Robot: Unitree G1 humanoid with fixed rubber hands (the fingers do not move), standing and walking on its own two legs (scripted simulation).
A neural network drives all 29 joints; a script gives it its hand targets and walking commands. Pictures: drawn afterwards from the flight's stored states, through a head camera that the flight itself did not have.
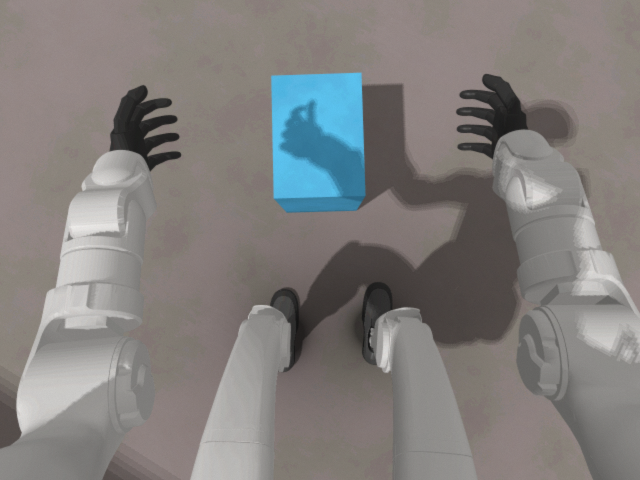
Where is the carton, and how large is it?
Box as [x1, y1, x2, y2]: [271, 73, 365, 212]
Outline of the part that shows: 360,73 271,76 274,198 287,212 356,210 365,195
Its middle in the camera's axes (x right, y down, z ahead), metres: -0.01 -0.19 +0.90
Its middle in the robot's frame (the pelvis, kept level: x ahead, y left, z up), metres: +0.58 +0.05 -0.56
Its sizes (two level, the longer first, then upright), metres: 0.250 0.182 0.247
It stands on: the floor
